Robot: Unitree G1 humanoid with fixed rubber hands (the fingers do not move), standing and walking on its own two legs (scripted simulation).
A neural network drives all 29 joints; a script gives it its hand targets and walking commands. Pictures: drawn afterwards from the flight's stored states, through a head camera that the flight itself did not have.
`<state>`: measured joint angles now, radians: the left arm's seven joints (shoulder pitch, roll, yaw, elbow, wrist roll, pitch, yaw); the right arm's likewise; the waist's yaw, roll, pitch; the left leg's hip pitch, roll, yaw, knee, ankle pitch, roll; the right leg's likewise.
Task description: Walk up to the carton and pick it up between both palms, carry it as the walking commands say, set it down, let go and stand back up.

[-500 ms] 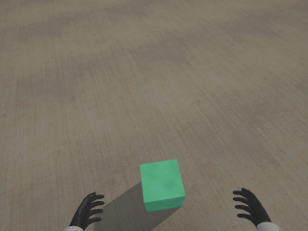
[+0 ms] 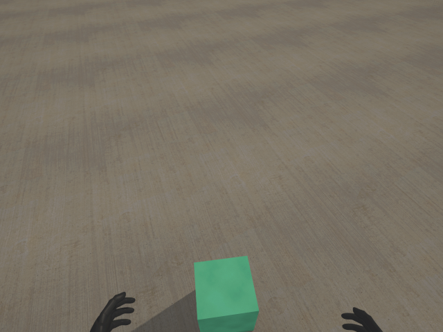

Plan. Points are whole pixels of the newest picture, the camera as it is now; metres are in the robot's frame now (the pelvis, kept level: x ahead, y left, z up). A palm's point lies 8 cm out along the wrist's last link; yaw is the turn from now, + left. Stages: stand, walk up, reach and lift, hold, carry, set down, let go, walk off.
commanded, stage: stand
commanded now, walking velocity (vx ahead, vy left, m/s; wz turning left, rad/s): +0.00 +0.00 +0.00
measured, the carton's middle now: (224, 297) +0.41 +0.03 -0.64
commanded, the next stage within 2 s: none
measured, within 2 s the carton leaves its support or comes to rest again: neither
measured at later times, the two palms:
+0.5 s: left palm out of the picture +0.03 +0.26 -0.14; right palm out of the picture +0.06 -0.23 -0.13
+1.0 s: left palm out of the picture -0.05 +0.23 -0.15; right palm out of the picture +0.01 -0.21 -0.14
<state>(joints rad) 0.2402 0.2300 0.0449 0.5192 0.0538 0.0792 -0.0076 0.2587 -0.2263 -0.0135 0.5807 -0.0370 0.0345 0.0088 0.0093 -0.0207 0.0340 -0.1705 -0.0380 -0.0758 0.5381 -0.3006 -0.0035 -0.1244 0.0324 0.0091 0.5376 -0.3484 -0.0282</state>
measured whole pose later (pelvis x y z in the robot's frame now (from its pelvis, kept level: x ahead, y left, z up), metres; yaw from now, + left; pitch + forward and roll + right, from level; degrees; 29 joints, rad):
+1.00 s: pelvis +0.01 +0.00 +0.00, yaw +6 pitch +0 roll -1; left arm 0.38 0.19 -0.01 1.07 0.02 0.00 0.05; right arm 0.37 -0.13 0.02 1.08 -0.03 0.00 -0.03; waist 0.02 -0.03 -0.05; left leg -0.28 -0.06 -0.15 0.60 -0.32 0.00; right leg -0.17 0.01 -0.09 0.55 -0.38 -0.03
